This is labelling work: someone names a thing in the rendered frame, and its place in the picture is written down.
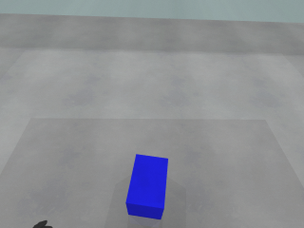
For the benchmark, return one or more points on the carton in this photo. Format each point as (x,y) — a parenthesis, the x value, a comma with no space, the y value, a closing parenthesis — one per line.
(147,187)

